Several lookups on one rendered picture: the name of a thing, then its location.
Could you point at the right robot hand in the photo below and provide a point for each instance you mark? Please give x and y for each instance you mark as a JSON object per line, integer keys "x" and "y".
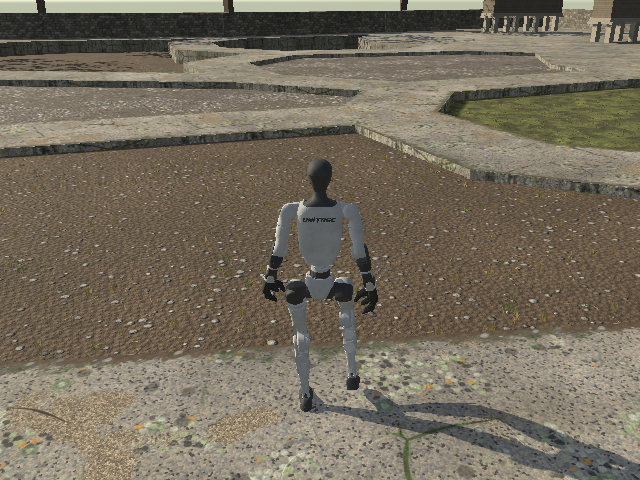
{"x": 372, "y": 297}

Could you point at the robot right shin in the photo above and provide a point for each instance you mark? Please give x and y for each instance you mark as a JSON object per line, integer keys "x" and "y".
{"x": 350, "y": 345}

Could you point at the humanoid robot head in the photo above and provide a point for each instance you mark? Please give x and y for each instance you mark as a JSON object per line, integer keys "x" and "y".
{"x": 319, "y": 172}

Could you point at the robot left forearm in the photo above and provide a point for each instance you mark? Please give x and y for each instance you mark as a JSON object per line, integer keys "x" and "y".
{"x": 273, "y": 266}

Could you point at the left robot hand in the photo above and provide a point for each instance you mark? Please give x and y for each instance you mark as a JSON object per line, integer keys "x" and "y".
{"x": 274, "y": 287}

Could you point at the robot right upper arm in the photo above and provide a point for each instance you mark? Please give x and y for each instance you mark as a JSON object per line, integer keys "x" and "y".
{"x": 351, "y": 212}

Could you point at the robot left upper arm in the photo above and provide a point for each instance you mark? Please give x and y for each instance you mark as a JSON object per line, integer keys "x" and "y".
{"x": 288, "y": 212}

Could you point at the robot right forearm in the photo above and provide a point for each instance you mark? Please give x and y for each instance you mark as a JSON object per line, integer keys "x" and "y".
{"x": 366, "y": 271}

